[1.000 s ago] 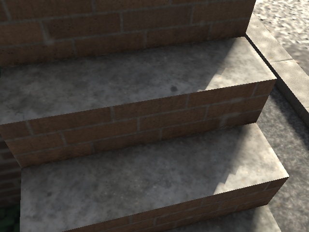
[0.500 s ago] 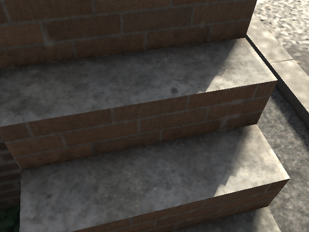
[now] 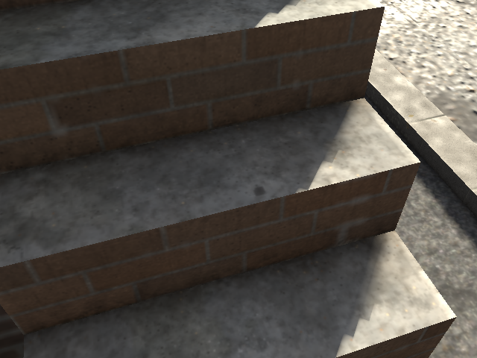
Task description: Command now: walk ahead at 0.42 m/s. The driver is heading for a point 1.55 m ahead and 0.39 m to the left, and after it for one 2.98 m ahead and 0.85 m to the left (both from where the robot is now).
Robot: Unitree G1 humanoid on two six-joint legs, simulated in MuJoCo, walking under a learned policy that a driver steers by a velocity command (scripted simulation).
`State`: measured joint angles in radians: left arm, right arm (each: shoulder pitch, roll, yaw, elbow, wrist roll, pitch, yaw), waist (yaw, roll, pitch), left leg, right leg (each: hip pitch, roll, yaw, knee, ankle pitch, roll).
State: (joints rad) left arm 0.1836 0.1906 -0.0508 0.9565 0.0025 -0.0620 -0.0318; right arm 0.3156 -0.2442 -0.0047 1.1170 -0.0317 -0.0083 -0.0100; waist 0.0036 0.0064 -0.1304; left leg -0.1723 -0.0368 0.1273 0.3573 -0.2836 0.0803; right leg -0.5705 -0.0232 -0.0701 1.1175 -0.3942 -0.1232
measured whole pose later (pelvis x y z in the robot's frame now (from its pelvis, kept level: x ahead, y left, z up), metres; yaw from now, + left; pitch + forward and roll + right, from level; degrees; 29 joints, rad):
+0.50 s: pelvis +0.04 +0.01 +0.06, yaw +5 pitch +7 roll +4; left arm 0.45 0.12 -0.03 1.11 0.01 -0.04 0.04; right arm -0.27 -0.08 0.18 0.53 -0.02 -0.11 0.08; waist 0.10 0.01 0.00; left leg -0.69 -0.02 0.19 1.42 -0.86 0.14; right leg -0.27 -0.13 -0.02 0.35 0.25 -0.01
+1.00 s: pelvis +0.01 -0.02 +0.10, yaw +4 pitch +2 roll -1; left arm 0.62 0.09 -0.09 0.82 0.05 -0.06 0.02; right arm -0.18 -0.12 0.07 0.43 -0.01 -0.02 0.06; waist 0.16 0.03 -0.07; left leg -0.67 -0.08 0.05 1.65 -0.28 0.03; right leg -0.65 0.16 -0.03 1.16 -0.85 -0.07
